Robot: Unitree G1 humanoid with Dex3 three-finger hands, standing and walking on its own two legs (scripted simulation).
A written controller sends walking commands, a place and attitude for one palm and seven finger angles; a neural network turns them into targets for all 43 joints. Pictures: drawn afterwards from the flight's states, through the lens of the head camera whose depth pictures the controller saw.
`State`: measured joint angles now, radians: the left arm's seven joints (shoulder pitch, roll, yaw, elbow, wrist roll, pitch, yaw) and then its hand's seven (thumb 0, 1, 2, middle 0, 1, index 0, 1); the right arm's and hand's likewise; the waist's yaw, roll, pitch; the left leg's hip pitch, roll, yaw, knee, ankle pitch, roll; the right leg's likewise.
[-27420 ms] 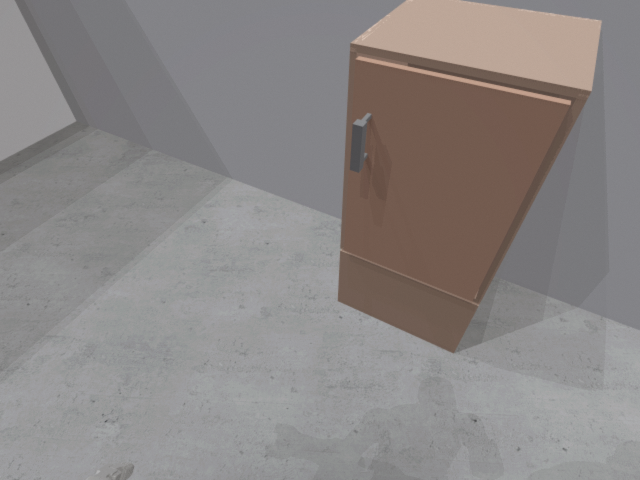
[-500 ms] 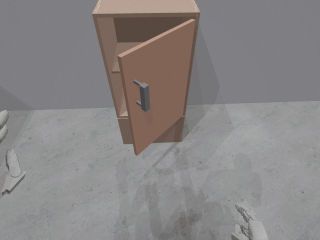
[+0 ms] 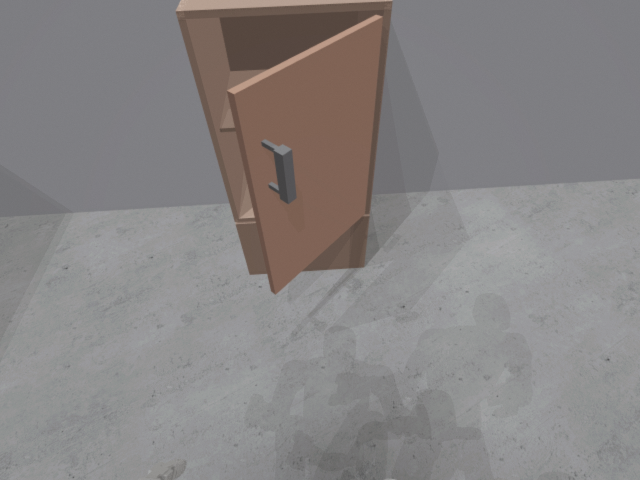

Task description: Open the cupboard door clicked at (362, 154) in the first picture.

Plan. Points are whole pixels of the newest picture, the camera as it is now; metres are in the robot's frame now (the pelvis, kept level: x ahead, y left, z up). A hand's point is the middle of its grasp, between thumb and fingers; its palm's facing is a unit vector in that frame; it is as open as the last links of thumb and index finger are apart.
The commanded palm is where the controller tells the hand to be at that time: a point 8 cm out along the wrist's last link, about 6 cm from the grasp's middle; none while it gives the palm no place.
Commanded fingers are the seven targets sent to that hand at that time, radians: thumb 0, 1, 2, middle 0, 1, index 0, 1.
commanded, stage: let the arm hang, fingers relaxed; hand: left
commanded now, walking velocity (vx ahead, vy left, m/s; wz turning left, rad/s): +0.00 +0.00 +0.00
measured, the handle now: (277, 171) +0.65 +0.10 -0.01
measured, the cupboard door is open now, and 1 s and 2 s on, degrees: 45 45 45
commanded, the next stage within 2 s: look to check the result in 0.84 s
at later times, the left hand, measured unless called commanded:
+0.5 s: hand out of the picture +0.01 +0.19 -0.16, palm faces +0.03 -0.97 -0.26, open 7.4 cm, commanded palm none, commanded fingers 0.00 0.90 0.90 -0.20 -0.30 -0.20 -0.30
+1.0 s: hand out of the picture +0.03 +0.17 -0.16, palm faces +0.04 -0.98 -0.20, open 7.4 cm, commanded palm none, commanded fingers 0.00 0.90 0.90 -0.20 -0.30 -0.20 -0.30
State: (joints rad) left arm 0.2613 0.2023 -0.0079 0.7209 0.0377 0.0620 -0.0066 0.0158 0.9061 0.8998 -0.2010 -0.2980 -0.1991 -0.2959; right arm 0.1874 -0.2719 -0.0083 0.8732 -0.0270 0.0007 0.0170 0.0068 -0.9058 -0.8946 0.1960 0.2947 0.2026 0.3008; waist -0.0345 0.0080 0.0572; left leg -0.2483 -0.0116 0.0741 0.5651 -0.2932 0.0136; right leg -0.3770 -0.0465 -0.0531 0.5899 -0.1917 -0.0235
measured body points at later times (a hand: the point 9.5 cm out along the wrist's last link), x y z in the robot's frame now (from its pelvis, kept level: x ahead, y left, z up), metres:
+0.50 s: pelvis +0.00 -0.01 +0.01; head +0.01 -0.02 +0.46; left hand +0.01 +0.24 -0.14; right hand -0.04 -0.22 -0.16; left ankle +0.01 +0.11 -0.73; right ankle +0.08 -0.11 -0.73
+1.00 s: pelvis +0.03 +0.00 +0.01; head +0.05 -0.01 +0.46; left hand +0.03 +0.23 -0.14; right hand +0.02 -0.21 -0.15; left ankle +0.01 +0.11 -0.73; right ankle +0.08 -0.11 -0.73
